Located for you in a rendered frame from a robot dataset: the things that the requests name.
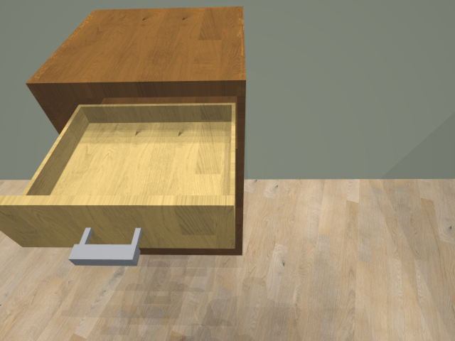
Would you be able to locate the cabinet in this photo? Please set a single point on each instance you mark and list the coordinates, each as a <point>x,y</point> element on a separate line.
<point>152,56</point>

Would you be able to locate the handle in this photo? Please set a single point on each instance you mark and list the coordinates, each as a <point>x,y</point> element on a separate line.
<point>84,254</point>

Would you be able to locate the drawer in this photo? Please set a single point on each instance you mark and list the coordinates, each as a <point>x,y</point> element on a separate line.
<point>168,169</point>

